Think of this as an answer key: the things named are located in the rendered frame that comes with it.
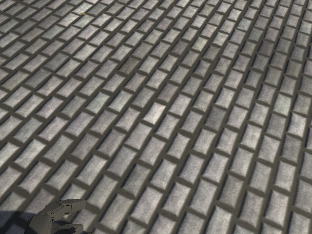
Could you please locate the left robot hand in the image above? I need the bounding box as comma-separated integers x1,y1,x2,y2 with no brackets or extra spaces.
23,199,95,234

